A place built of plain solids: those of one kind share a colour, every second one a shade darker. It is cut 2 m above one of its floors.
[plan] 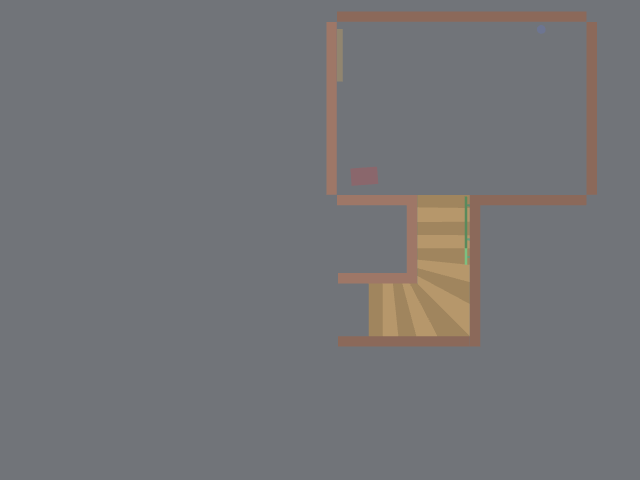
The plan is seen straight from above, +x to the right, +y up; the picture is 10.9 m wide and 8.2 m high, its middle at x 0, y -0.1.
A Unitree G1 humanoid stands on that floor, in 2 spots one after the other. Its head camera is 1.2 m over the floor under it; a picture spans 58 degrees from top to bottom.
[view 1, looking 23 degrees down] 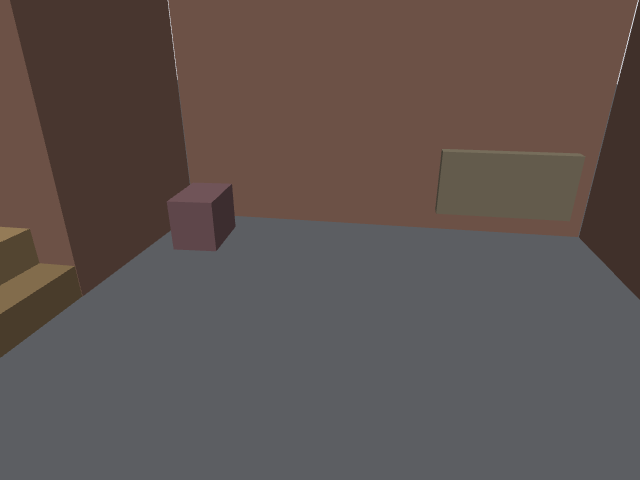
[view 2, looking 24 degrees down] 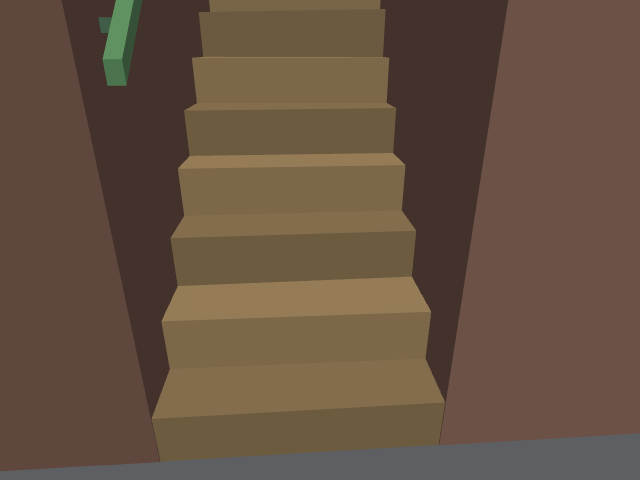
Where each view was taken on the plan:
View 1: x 3.45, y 2.29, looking -170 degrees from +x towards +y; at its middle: ground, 3.07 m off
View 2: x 2.12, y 1.67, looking -94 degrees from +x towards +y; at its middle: tread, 1.60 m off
